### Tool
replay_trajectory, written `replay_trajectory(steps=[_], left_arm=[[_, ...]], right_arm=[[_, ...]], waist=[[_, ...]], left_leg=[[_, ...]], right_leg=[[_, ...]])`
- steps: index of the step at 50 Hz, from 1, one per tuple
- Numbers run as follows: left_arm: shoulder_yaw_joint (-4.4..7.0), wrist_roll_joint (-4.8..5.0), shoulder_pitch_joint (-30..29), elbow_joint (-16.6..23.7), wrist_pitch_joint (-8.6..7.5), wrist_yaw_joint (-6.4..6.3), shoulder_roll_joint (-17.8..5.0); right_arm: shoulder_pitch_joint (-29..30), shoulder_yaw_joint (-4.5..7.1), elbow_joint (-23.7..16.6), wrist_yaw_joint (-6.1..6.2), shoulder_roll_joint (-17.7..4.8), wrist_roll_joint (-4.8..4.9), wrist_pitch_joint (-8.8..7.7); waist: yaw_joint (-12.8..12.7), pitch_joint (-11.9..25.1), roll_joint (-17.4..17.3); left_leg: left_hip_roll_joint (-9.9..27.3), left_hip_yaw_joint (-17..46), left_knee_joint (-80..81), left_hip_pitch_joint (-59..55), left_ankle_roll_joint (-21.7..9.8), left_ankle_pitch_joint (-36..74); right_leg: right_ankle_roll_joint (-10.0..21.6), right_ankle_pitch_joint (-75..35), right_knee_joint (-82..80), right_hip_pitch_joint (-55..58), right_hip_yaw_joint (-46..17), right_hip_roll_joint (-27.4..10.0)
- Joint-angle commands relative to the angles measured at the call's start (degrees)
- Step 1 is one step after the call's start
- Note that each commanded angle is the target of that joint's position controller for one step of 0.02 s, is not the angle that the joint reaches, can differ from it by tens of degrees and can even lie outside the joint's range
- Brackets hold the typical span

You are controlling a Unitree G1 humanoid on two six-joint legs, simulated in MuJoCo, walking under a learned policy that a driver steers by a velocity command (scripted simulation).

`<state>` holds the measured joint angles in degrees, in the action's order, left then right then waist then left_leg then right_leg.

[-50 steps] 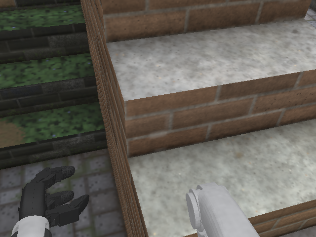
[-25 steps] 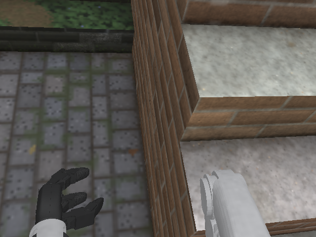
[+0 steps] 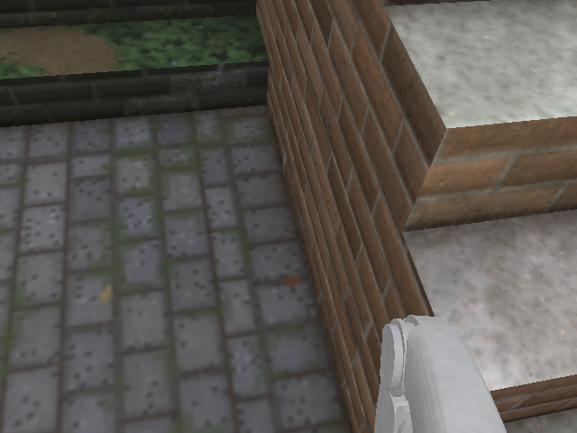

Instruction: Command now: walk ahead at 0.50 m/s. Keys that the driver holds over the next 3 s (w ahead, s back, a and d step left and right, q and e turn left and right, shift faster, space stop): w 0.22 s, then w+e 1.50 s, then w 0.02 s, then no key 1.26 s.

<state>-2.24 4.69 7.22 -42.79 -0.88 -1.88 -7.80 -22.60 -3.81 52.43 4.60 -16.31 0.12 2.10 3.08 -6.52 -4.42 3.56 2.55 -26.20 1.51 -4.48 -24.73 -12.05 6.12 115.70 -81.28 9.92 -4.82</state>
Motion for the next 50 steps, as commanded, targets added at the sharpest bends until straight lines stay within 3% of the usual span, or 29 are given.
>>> replay_trajectory(steps=[1,3,4,7,9,11,12,13,14,15,16,17,19,22,25,27,29,30,31,32,33,34,37,39,42,47,48,49,50], left_arm=[[0.52,-0.99,-3.6,9.1,-4.18,2.21,-2.7],[1.07,-2.46,-3.3,12.0,-6.58,3.59,-4.5],[1.83,-2.71,-9.4,13.2,-6.43,3.91,-6.4],[2.37,-3.10,-10.2,15.0,-5.30,3.40,-5.0],[3.57,-4.04,-9.0,15.1,-3.56,1.25,-6.8],[6.00,-3.87,7.7,9.6,-2.96,0.48,-13.4],[7.18,-4.79,28.6,2.4,-3.00,-0.17,-17.8],[6.26,-5.34,40.3,-7.3,-3.43,0.91,-16.7],[4.15,-6.49,38.3,-10.3,-4.79,2.12,-12.6],[5.87,-3.93,31.4,-10.3,-4.69,2.03,-11.6],[6.37,-1.45,20.5,-8.4,-4.05,0.56,-10.6],[6.07,-2.65,8.1,-5.5,-2.62,0.55,-10.9],[5.67,-5.34,-3.6,-0.1,-0.70,-1.78,-16.4],[7.16,-3.74,0.8,-3.4,-1.82,-3.30,-22.0],[7.51,-0.47,6.3,-4.7,-1.48,-3.83,-19.2],[7.77,-2.09,8.1,-5.3,-0.89,-3.39,-18.7],[6.67,-2.41,4.6,-4.5,-0.69,-2.15,-14.5],[5.67,-3.69,4.1,-4.2,-1.00,-1.86,-10.8],[3.56,-3.64,6.1,-3.6,-1.54,-1.75,-3.8],[2.43,-3.71,16.1,-2.1,-1.90,-1.95,2.1],[3.33,-0.54,15.5,-0.8,-3.42,-2.38,-2.1],[4.83,1.01,10.8,0.1,-4.37,-2.22,-7.2],[5.21,-2.50,2.3,1.4,-3.92,-1.74,-8.3],[5.58,-2.62,4.2,0.3,-2.77,-0.68,-7.8],[4.80,-3.15,-1.1,1.6,-3.63,0.41,-6.2],[5.66,-2.76,8.4,-5.2,-3.44,1.01,-8.3],[6.80,-3.30,16.4,-7.8,-3.23,1.10,-11.6],[5.88,-3.65,17.6,-9.4,-3.70,1.23,-13.2],[7.37,-4.95,15.9,-7.6,-4.46,1.57,-17.9]], right_arm=[[-7.5,4.33,-1.0,1.83,-11.4,0.39,-0.94],[-1.6,5.51,-4.1,2.37,-11.5,-0.38,-2.59],[-4.4,5.85,-4.1,2.51,-8.8,-0.17,-2.75],[0.6,6.69,-8.3,4.39,-5.5,0.24,-1.64],[2.1,9.46,-9.4,4.86,-11.6,-1.34,-0.80],[8.6,10.24,-10.9,3.42,-9.1,-3.64,-1.45],[19.7,10.63,-13.6,1.97,-7.8,-2.55,-2.74],[27.4,7.51,-18.0,-1.00,7.2,-4.66,-4.03],[9.0,6.40,-16.4,-2.45,14.2,-0.74,-5.29],[0.8,6.64,-15.6,-3.87,10.6,1.98,-4.85],[3.1,7.23,-16.2,-4.67,7.1,0.61,-2.90],[3.5,8.03,-16.8,-5.35,3.7,-0.57,-0.85],[-0.9,7.88,-18.2,-4.95,1.6,0.26,2.13],[-2.1,7.26,-20.1,-2.25,0.1,-1.04,1.43],[0.8,7.70,-20.0,-3.21,-1.1,-1.24,-0.25],[1.0,8.65,-17.2,-3.70,-1.3,0.32,0.21],[-5.0,9.04,-13.1,-3.81,-0.2,-0.45,-0.02],[-12.6,9.93,-8.4,-4.22,-0.5,-0.72,-0.58],[-17.0,10.58,-5.9,-4.30,-2.4,-0.85,-1.86],[-19.2,10.46,-4.0,-5.08,-8.1,-1.32,-3.02],[-19.0,10.05,-3.9,-5.99,-8.1,-1.06,-4.69],[-12.4,9.74,-4.9,-6.27,-8.4,-0.38,-6.07],[-1.2,7.53,-6.1,-4.52,-3.8,-1.97,-7.04],[-2.1,6.34,-4.4,-3.35,-0.8,-2.27,-7.46],[4.3,7.90,-6.5,-1.35,-5.2,-3.01,-8.40],[9.8,8.73,-9.3,0.04,-4.1,0.78,-6.66],[13.9,8.06,-11.9,-0.03,-2.2,0.31,-6.99],[15.7,5.21,-15.7,-0.89,8.0,-2.90,-6.83],[4.0,5.77,-15.1,-1.80,6.3,-1.51,-7.15]], waist=[[-2.5,7.3,12.5],[-6.2,4.2,12.5],[-3.6,2.1,13.6],[-4.9,5.1,-4.2],[-8.2,10.0,-11.0],[-15.5,9.6,-8.5],[-25.1,12.1,2.0],[-20.1,11.6,27.3],[-8.8,15.5,28.0],[-4.5,18.3,17.9],[-0.5,12.3,3.4],[5.5,7.2,-5.2],[8.8,2.0,1.0],[6.3,3.5,3.3],[1.9,7.9,11.0],[-0.1,9.1,16.7],[2.9,7.6,18.4],[5.0,9.2,15.4],[6.1,5.0,-1.1],[-2.1,2.9,-27.8],[-1.3,1.9,-29.8],[-2.7,-1.9,-21.0],[-2.1,-0.7,-7.2],[-2.3,2.6,-6.4],[-4.2,8.7,0.0],[-7.4,15.2,1.8],[-11.3,14.6,7.6],[-7.4,12.3,22.7],[-2.9,21.1,23.2]], left_leg=[[13.4,17.3,9.0,-13.0,0.0,13.4],[9.4,12.6,10.7,-2.2,0.9,25.0],[10.3,13.0,13.2,-1.2,2.9,30.8],[3.8,1.3,10.4,-5.8,6.0,73.1],[4.3,4.2,5.7,-12.6,3.8,110.2],[4.3,6.5,-14.5,-13.6,3.3,118.5],[-4.2,1.8,-42.6,-3.9,7.3,94.9],[-19.8,-0.4,-80.5,30.3,10.1,-15.0],[-21.3,15.9,-95.7,44.0,9.7,-21.4],[-14.7,18.9,-89.1,51.1,7.7,-11.2],[-8.6,14.8,-79.0,47.6,5.6,-4.9],[-5.3,12.3,-73.4,41.5,5.0,-3.5],[-2.9,11.5,-68.1,36.0,7.7,-4.3],[2.5,9.8,-52.9,33.0,8.2,7.8],[2.0,2.0,-27.0,22.0,9.1,18.7],[0.2,0.1,-21.9,18.5,9.7,19.5],[-0.9,-3.1,-16.0,13.6,7.1,16.9],[-4.0,-6.1,-16.6,5.9,6.8,13.1],[-1.6,3.5,-6.5,7.5,5.9,2.5],[9.4,29.1,8.8,7.0,-1.7,-6.6],[14.3,49.8,23.1,10.0,-5.4,-30.2],[17.1,47.6,22.7,13.5,-5.8,-33.5],[11.7,22.2,12.1,18.2,-2.9,-5.3],[9.9,12.3,10.2,12.2,-2.1,14.9],[11.1,3.1,8.0,6.7,-2.4,40.5],[5.3,-7.2,-13.6,7.4,-0.9,59.6],[2.8,-5.9,-29.2,19.5,2.8,41.0],[-6.8,-4.9,-51.0,34.3,7.5,-5.4],[-8.4,4.4,-58.9,36.3,7.8,-9.3]], right_leg=[[1.9,-6.1,-5.2,-5.7,-5.5,-4.5],[4.1,-11.3,-20.7,6.9,-5.0,-2.8],[4.8,-13.8,-27.2,8.2,-4.8,-2.3],[7.3,-11.6,-53.0,27.8,-2.8,2.0],[9.5,-4.0,-65.6,44.7,-0.9,7.2],[14.8,-4.5,-82.8,56.1,-4.3,5.8],[18.6,-23.7,-97.5,73.0,-4.1,4.1],[21.4,-60.9,-85.2,96.0,-12.4,-2.7],[29.1,-72.6,-80.8,99.8,-29.1,-9.0],[31.4,-43.8,-83.0,100.9,-38.7,-13.8],[29.1,-11.4,-87.1,87.4,-38.0,-12.4],[26.1,9.9,-92.1,68.5,-36.3,-13.1],[25.5,33.6,-102.0,46.6,-37.6,-15.8],[22.5,27.1,-101.6,42.9,-32.1,-13.8],[16.9,24.0,-98.0,46.9,-18.8,-6.2],[15.4,25.9,-96.1,49.8,-18.2,-6.8],[14.3,28.4,-90.5,49.0,-16.5,-5.2],[12.9,31.0,-81.4,46.0,-13.3,-2.0],[12.0,26.1,-59.1,44.5,-10.4,3.4],[13.6,29.2,-37.0,34.8,-10.5,8.5],[17.6,23.6,-25.7,31.7,-18.7,8.0],[19.8,17.2,-21.5,29.0,-19.9,5.4],[21.4,10.4,-30.6,36.1,-21.5,4.6],[20.7,10.2,-36.2,38.6,-19.5,5.3],[17.6,13.9,-54.5,44.6,-13.4,3.4],[17.5,1.1,-85.9,66.8,-4.0,10.8],[21.6,-10.9,-87.9,76.3,-13.3,6.9],[28.4,-39.3,-87.4,78.5,-32.8,-4.4],[40.6,-22.1,-95.6,80.4,-49.9,-13.4]])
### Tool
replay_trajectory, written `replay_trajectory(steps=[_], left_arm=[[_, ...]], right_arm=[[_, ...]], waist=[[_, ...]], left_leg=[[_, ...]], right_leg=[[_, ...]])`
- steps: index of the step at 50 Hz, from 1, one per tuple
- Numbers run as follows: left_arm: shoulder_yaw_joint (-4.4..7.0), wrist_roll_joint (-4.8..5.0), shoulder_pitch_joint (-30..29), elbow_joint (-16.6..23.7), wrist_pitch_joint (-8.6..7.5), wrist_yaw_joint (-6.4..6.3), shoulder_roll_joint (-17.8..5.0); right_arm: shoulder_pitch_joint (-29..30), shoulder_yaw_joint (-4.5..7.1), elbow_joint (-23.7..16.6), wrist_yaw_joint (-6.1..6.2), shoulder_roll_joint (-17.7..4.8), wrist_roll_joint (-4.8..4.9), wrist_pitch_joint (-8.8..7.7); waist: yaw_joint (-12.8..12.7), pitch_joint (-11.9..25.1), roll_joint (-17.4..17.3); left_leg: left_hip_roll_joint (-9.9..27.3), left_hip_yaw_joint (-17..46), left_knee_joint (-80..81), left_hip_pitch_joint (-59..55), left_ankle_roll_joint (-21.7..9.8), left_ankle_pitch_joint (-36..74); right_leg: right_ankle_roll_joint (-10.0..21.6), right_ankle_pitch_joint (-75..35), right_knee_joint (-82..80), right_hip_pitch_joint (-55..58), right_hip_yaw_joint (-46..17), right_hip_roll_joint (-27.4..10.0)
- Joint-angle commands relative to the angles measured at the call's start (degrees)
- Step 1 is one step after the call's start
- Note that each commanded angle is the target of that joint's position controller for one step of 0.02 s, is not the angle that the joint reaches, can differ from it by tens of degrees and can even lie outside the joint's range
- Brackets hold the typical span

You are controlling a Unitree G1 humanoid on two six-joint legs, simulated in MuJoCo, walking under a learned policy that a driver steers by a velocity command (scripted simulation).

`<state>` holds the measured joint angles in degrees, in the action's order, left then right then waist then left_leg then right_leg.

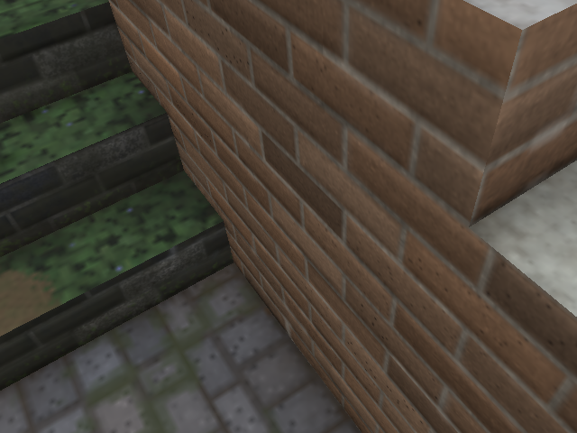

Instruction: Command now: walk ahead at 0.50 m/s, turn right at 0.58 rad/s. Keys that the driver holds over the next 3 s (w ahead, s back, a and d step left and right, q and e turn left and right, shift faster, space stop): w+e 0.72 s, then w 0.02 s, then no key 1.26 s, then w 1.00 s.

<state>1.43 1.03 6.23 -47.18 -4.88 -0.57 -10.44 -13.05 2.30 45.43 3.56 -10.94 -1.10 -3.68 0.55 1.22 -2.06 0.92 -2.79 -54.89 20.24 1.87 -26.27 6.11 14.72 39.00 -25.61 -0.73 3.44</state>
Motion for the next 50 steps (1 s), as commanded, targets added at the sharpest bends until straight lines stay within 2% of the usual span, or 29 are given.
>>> replay_trajectory(steps=[1,2,3,5,7,10,11,12,13,14,16,17,18,19,21,22,24,27,29,30,31,32,33,35,38,39,41,44,50], left_arm=[[4.22,-0.96,11.5,-1.3,-1.18,-0.05,-14.5],[3.35,0.59,6.5,-0.2,-1.59,-0.49,-10.7],[2.67,1.04,3.3,0.0,-1.71,-1.16,-9.1],[1.37,0.30,-0.2,-0.8,-1.13,-2.65,-6.7],[2.07,0.58,-2.1,-0.3,-0.29,-3.16,-9.2],[2.69,1.39,-0.9,0.6,-0.14,-2.76,-11.6],[2.59,1.56,-1.1,0.9,0.01,-2.52,-11.1],[2.21,-1.80,5.5,-1.7,0.97,-1.28,-9.1],[2.45,-1.99,6.1,-1.3,1.26,-0.99,-8.6],[2.68,-0.82,5.9,-1.1,1.56,-0.96,-9.0],[2.00,-0.54,5.0,0.4,1.36,-0.44,-6.7],[1.48,0.61,4.3,1.6,1.01,-0.22,-4.9],[1.41,0.34,3.6,1.9,0.90,-0.44,-5.8],[1.68,-0.38,2.7,2.1,0.94,-0.55,-7.0],[2.07,-1.06,2.3,1.9,1.39,-0.86,-7.4],[1.49,-0.70,2.4,2.4,1.31,-1.08,-5.4],[0.79,-0.51,1.7,2.3,1.10,-1.78,-4.5],[-0.07,-1.96,-2.4,3.5,1.08,-1.84,-4.6],[-0.37,-2.72,-1.0,2.3,0.88,-1.37,-4.8],[-0.41,-3.29,-1.1,2.1,0.51,-1.11,-5.4],[-0.12,-3.20,-0.8,2.4,-0.02,-1.18,-6.7],[1.26,-2.31,-1.1,2.1,0.35,-1.15,-10.9],[1.25,-2.74,-2.7,2.6,0.46,-1.05,-9.8],[1.45,-2.96,-2.9,2.4,0.66,-0.78,-9.1],[1.35,-2.98,-1.2,0.9,1.06,-1.00,-8.4],[0.91,-2.49,-2.0,1.2,1.51,-1.28,-7.0],[0.74,-2.03,-3.8,1.7,1.68,-0.95,-6.4],[0.55,-1.96,-1.6,-0.3,1.77,-0.78,-6.1],[0.75,-2.19,-1.8,-3.0,1.25,-0.52,-6.6]], right_arm=[[-3.2,0.85,-8.7,-0.65,-4.3,0.74,-1.53],[3.5,1.40,-10.7,-0.31,-6.5,0.22,-1.64],[9.1,0.62,-12.4,0.19,-3.9,-0.93,-1.24],[14.9,-0.37,-13.2,0.33,-0.6,-1.58,0.35],[15.5,-1.46,-13.9,0.09,2.4,-0.15,-0.34],[13.2,-0.48,-14.1,0.26,-0.3,2.19,0.80],[13.3,-0.38,-14.4,0.34,-0.6,2.45,1.32],[8.2,-0.97,-11.9,-1.18,-2.6,0.14,2.13],[8.0,-0.84,-11.7,-1.47,-1.8,-0.19,1.76],[7.8,-1.00,-10.9,-1.48,-1.7,0.21,1.30],[6.5,-0.43,-11.3,-1.07,-4.1,-1.60,0.52],[7.2,0.71,-11.2,-1.11,-8.8,-2.76,0.84],[6.8,1.43,-10.9,-1.40,-9.7,-2.78,1.21],[8.1,0.91,-11.1,-1.59,-7.4,-2.19,1.14],[9.8,0.48,-10.2,-1.50,-5.0,-1.63,0.11],[11.8,0.35,-10.2,-1.35,-4.9,-2.02,-0.64],[10.4,0.83,-8.5,-1.76,-5.7,-1.63,-1.38],[8.9,1.23,-7.2,-1.82,-6.9,-1.04,-1.37],[9.0,1.35,-6.5,-1.56,-7.7,0.26,-0.73],[9.1,1.18,-6.4,-1.51,-7.3,-0.01,-0.48],[9.6,0.47,-7.1,-1.43,-5.1,-0.19,-0.44],[11.1,-0.94,-9.1,-1.90,-2.2,0.22,-0.73],[11.6,-0.85,-8.9,-1.31,-3.5,1.00,-0.86],[9.5,-0.65,-7.7,-0.81,-5.2,1.58,-0.93],[7.6,-1.14,-6.9,-0.39,-4.8,1.46,-1.11],[6.8,-1.35,-6.1,-0.15,-4.1,1.61,-1.20],[5.8,-1.30,-4.7,0.25,-5.0,0.26,-0.98],[9.0,-0.76,-4.1,-0.20,-6.0,-0.25,-0.55],[6.4,-0.05,-0.9,-0.08,-6.5,0.32,-0.04]], waist=[[-0.6,6.5,13.5],[-0.6,2.4,6.4],[-0.5,2.3,1.9],[0.8,3.4,-1.6],[0.8,6.9,2.6],[-0.3,8.2,8.7],[-0.5,7.2,9.8],[-1.4,4.4,14.3],[-1.8,3.9,13.3],[-1.9,4.5,12.3],[-0.9,4.2,7.2],[-1.0,4.0,-4.6],[0.1,3.5,-12.4],[0.1,2.0,-12.3],[-1.7,0.9,-7.3],[-3.2,1.6,-6.3],[-2.2,2.8,-4.6],[0.6,4.6,-6.7],[0.0,4.9,-6.9],[0.1,3.6,-5.3],[-0.1,3.1,-1.2],[0.4,1.2,14.0],[-0.3,-0.8,14.4],[-0.1,1.5,10.1],[-0.1,5.3,8.2],[0.5,6.4,7.8],[1.1,6.6,5.4],[-1.0,1.5,-1.7],[0.1,0.4,1.4]], left_leg=[[-3.4,10.6,-31.0,22.8,1.5,-5.0],[-0.4,11.4,-24.5,24.3,1.1,1.6],[0.9,10.9,-17.9,21.1,1.6,4.2],[2.9,9.6,0.3,10.0,2.8,5.0],[-0.5,6.0,11.8,-1.4,3.4,10.8],[-1.9,6.0,18.4,-5.9,3.9,14.4],[-1.7,6.7,21.1,-6.6,3.5,14.0],[-3.0,2.8,25.5,-2.8,2.0,13.3],[-2.9,2.1,30.3,-5.1,1.3,17.1],[-2.9,1.6,34.0,-9.6,1.2,20.9],[4.4,5.8,35.1,-18.7,-0.3,17.9],[11.1,14.0,37.6,-20.8,-3.5,15.4],[15.4,19.8,43.7,-18.3,-6.8,8.0],[16.5,20.9,46.1,-16.2,-8.2,7.4],[15.1,14.8,45.9,-11.9,-9.8,17.8],[14.2,10.5,44.2,-11.1,-9.4,27.0],[12.1,4.8,40.5,-11.8,-8.7,36.5],[13.1,3.9,37.8,-15.1,-8.9,36.5],[12.1,3.4,36.5,-13.5,-7.2,26.6],[11.0,2.5,34.9,-10.8,-5.0,21.8],[8.3,0.2,32.5,-6.7,-1.7,16.1],[2.9,-3.2,28.9,-4.5,2.1,11.8],[2.0,-1.6,27.1,-3.7,2.8,12.0],[1.6,-0.7,26.6,-3.4,2.4,10.4],[1.3,0.4,29.2,-4.5,1.4,9.4],[2.3,0.9,30.8,-7.3,0.3,12.4],[4.6,1.8,33.2,-12.8,-0.4,18.3],[7.5,4.2,35.4,-12.9,-1.6,16.8],[7.3,3.0,34.7,-14.8,-2.0,14.9]], right_leg=[[21.9,-12.8,-21.5,20.6,-40.3,-22.5],[17.5,-5.8,-23.1,17.3,-37.3,-19.8],[14.2,-10.2,-24.0,16.0,-34.7,-18.1],[8.0,-31.2,-19.5,12.7,-25.3,-15.6],[5.0,-41.3,-16.1,11.4,-17.8,-11.1],[5.3,-32.2,-17.5,12.6,-21.0,-11.3],[5.0,-26.2,-18.4,12.7,-23.0,-11.3],[4.1,-30.0,-17.4,15.9,-20.2,-8.4],[2.9,-30.3,-16.2,16.5,-20.5,-7.8],[1.8,-24.1,-15.0,14.3,-20.0,-5.7],[-0.8,-12.0,-11.6,3.8,-20.2,-4.2],[-3.0,-1.6,-7.5,-3.3,-14.0,1.2],[-3.6,4.3,-2.0,-3.9,-9.5,2.5],[-3.7,6.6,2.6,-3.2,-8.2,1.1],[-4.5,8.4,12.1,-0.4,-6.6,-1.5],[-4.5,8.2,10.9,1.1,-5.0,-2.4],[-4.4,7.3,5.9,4.1,-2.0,-2.3],[-4.1,6.4,-4.6,5.8,0.2,-2.0],[-2.8,-0.3,-13.6,10.7,0.5,-1.4],[-2.0,-3.0,-16.3,12.5,-2.3,-2.8],[-0.5,-6.1,-18.9,14.4,-9.0,-7.3],[1.9,-3.5,-24.3,10.7,-19.6,-11.7],[3.5,-5.0,-27.5,10.5,-23.7,-13.8],[3.9,-10.9,-25.9,15.2,-20.8,-12.0],[3.6,-26.7,-20.8,22.8,-18.7,-10.6],[2.5,-26.5,-20.5,22.1,-18.9,-10.4],[0.4,-19.4,-19.0,17.9,-19.0,-9.0],[-1.6,-7.0,-20.0,12.6,-16.6,-5.2],[-1.5,-7.5,-21.7,10.8,-18.4,-5.9]])
Over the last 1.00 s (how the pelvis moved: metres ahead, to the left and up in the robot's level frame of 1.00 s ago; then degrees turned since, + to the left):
0.46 0.16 -0.03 -24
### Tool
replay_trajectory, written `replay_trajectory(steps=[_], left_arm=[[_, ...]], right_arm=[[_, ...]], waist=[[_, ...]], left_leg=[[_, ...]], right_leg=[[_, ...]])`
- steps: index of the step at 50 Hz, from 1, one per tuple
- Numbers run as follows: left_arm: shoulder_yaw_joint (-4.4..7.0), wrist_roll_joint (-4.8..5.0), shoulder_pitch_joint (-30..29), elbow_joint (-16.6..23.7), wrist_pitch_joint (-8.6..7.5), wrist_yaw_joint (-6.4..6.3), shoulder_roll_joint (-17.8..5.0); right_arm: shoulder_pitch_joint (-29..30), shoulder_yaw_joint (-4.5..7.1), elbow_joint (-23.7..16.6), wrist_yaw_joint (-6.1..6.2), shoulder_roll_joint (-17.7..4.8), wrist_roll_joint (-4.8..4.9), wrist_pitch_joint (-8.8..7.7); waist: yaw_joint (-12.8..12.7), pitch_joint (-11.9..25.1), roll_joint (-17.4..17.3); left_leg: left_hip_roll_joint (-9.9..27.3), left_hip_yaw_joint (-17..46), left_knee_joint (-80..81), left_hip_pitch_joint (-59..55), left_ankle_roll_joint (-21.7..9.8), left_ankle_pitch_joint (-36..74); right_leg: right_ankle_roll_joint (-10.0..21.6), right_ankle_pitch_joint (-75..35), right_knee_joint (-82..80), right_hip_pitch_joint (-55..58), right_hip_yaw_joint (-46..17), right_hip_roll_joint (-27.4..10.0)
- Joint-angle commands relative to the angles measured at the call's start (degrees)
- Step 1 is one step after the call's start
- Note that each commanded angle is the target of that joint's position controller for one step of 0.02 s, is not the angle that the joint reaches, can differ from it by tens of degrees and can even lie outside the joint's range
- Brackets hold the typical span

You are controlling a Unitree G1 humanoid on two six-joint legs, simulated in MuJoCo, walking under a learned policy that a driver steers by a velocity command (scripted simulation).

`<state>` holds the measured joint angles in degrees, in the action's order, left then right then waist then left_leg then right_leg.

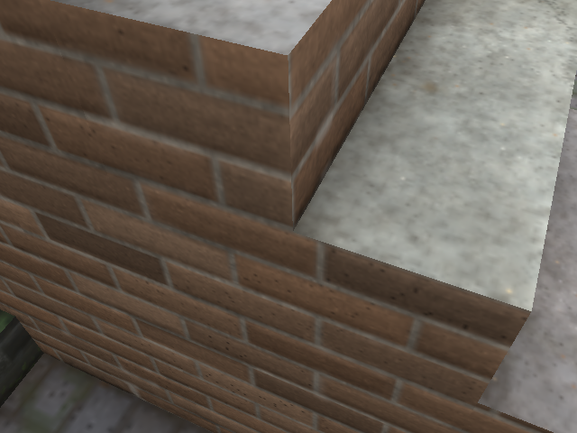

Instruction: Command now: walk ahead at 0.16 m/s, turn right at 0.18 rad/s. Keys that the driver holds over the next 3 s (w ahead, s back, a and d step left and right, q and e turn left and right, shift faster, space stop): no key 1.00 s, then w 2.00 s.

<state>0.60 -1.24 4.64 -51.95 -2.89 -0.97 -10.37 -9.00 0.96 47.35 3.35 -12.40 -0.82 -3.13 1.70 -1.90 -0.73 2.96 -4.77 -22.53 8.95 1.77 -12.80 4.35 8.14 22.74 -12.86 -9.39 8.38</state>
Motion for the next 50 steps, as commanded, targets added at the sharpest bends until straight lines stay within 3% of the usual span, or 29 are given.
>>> replay_trajectory(steps=[1,15,22,23,50], left_arm=[[1.55,0.17,-0.2,1.3,-0.77,-0.15,-6.6],[1.37,0.72,2.8,-3.0,-0.72,-0.86,-6.3],[1.31,0.69,3.7,-4.3,-0.70,-1.16,-6.2],[1.30,0.14,4.2,-4.3,-0.64,-1.09,-6.5],[0.70,0.52,5.1,-5.4,-0.84,-1.95,-6.3]], right_arm=[[2.2,1.38,-2.3,0.10,-5.0,0.02,-0.46],[0.4,2.06,3.6,-0.16,-4.9,0.08,0.29],[0.4,2.16,5.5,-0.24,-4.8,0.19,0.39],[0.1,2.04,6.1,-0.34,-4.7,-0.10,0.48],[1.6,1.59,10.3,-0.54,-4.6,0.42,0.49]], waist=[[-0.8,3.5,0.7],[-0.3,2.5,1.8],[-0.5,2.0,0.9],[-0.4,2.5,1.2],[-0.3,2.8,0.3]], left_leg=[[5.2,4.8,2.1,-4.0,-1.9,1.3],[5.2,5.5,2.7,-6.4,-3.1,1.1],[5.7,6.2,3.9,-5.6,-3.7,1.0],[5.7,6.0,3.8,-5.9,-3.9,0.4],[6.0,6.6,4.6,-5.8,-4.8,5.2]], right_leg=[[0.3,-0.3,-6.0,-2.4,-10.1,-11.0],[-0.4,0.9,-7.3,-4.2,-10.3,-11.0],[-0.7,-0.8,-6.3,-3.2,-9.1,-10.7],[-0.4,-0.4,-6.0,-3.4,-8.7,-10.6],[-1.0,-7.2,-4.0,-0.8,-7.1,-10.9]])
Over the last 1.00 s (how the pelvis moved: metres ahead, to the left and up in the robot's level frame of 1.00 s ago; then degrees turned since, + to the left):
0.03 0.06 0.03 -32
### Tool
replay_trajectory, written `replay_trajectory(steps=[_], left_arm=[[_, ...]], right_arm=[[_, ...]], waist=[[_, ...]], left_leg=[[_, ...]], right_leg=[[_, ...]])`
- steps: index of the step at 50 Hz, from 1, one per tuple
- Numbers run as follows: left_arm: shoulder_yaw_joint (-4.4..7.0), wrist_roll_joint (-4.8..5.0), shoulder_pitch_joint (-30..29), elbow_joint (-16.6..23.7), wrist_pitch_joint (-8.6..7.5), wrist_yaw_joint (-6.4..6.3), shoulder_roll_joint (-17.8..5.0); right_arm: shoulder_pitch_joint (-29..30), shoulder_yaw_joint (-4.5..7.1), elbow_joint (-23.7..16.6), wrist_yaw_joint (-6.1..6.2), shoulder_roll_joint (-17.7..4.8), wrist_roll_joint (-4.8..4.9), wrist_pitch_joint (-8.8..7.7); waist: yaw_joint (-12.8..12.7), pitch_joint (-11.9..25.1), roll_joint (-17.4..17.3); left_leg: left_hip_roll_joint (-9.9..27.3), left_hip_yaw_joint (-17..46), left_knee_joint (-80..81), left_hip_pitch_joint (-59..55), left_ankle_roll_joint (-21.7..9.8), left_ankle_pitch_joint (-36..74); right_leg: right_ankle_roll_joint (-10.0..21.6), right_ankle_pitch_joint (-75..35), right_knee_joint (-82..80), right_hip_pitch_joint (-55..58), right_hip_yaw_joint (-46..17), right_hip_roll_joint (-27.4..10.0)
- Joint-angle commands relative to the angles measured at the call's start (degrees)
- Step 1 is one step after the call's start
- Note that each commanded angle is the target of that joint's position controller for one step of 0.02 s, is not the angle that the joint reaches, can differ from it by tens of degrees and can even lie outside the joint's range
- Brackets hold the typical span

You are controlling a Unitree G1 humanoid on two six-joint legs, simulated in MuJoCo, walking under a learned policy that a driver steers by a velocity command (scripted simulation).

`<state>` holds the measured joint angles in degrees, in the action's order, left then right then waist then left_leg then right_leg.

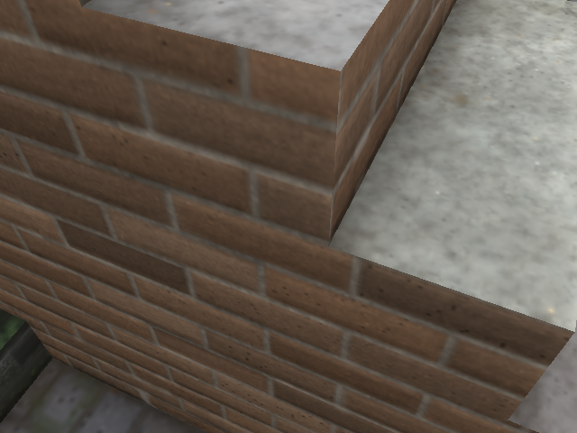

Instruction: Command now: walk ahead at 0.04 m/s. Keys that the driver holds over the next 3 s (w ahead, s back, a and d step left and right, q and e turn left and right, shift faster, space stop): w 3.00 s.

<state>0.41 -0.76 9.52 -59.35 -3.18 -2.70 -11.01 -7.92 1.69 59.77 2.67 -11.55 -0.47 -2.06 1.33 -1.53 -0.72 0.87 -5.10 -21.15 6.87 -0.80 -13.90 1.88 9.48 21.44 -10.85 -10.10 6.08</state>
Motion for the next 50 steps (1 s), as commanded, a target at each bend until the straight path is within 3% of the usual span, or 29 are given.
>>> replay_trajectory(steps=[1,6,7,9,10,11,13,31,50], left_arm=[[0.62,0.06,0.2,1.9,-0.54,-0.21,-5.1],[0.10,0.11,-2.3,2.7,-0.92,-0.19,-5.0],[0.22,0.50,-3.1,3.1,-0.99,-0.31,-5.5],[0.11,0.41,-4.0,3.7,-1.67,-0.26,-5.2],[-0.30,0.97,-6.6,5.4,-1.82,0.15,-4.1],[-0.32,0.63,-6.5,5.5,-1.73,0.39,-4.4],[-0.38,0.50,-5.6,5.7,-1.90,0.39,-4.5],[-1.07,0.31,-11.7,9.2,-2.53,0.92,-4.9],[-1.32,0.19,-12.4,9.2,-2.43,1.40,-5.6]], right_arm=[[0.8,0.54,-2.1,0.07,-4.8,0.04,-0.69],[3.4,-0.07,-2.5,-0.06,-4.8,0.13,-1.62],[3.5,-0.06,-2.6,-0.06,-5.3,-0.17,-1.74],[4.5,-0.06,-3.1,-0.03,-5.6,0.16,-1.97],[7.1,-0.50,-4.5,-0.41,-4.5,0.91,-1.87],[6.6,-0.49,-5.1,-0.62,-4.5,0.62,-1.73],[6.3,-0.48,-5.6,-1.07,-5.0,1.05,-1.78],[10.8,-1.09,-9.2,-0.89,-5.2,0.77,-2.29],[10.3,-1.47,-10.1,-0.87,-5.6,0.78,-2.35]], waist=[[0.1,3.3,0.4],[0.1,2.9,0.5],[0.4,3.4,0.5],[0.3,3.8,0.1],[0.3,3.1,-0.1],[0.8,4.2,-0.6],[0.4,6.3,-0.7],[0.8,8.4,0.4],[0.8,8.3,0.5]], left_leg=[[8.1,7.0,4.1,-4.0,-2.1,4.7],[8.0,7.2,7.1,-4.7,-1.4,6.0],[7.7,6.9,7.1,-5.1,-1.0,7.0],[7.6,6.9,7.3,-6.4,-1.1,8.3],[7.6,7.1,7.6,-6.4,-1.2,11.0],[7.8,6.5,6.4,-7.7,-0.6,15.2],[8.0,6.9,6.1,-8.9,-0.6,17.9],[8.0,6.9,6.2,-8.9,0.3,16.8],[8.0,6.8,6.2,-8.5,1.0,14.5]], right_leg=[[1.5,-7.1,-3.7,-1.9,-6.5,-8.6],[1.3,-8.8,-6.1,-0.1,-6.4,-8.6],[1.0,-10.3,-5.9,0.0,-6.1,-8.5],[0.4,-10.3,-6.2,-0.1,-5.7,-8.8],[0.4,-11.8,-6.2,-0.9,-5.7,-9.0],[0.4,-13.9,-5.3,-1.0,-5.0,-9.2],[0.3,-14.9,-5.0,0.0,-4.5,-9.1],[0.1,-18.2,-5.8,1.7,-4.2,-10.2],[0.2,-18.4,-6.7,2.4,-4.6,-10.4]])
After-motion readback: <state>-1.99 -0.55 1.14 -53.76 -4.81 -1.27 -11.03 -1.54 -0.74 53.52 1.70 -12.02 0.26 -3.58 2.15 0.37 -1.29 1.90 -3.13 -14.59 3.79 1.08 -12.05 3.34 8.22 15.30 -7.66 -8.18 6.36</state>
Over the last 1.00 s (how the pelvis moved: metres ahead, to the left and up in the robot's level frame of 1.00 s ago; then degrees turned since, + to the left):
0.02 0.03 0.00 0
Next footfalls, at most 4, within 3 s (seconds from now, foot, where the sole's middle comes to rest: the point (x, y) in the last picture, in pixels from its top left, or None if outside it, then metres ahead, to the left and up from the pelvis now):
none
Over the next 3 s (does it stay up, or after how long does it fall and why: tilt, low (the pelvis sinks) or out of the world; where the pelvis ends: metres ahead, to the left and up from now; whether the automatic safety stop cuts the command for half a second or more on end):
stays up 0.02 -0.03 0.01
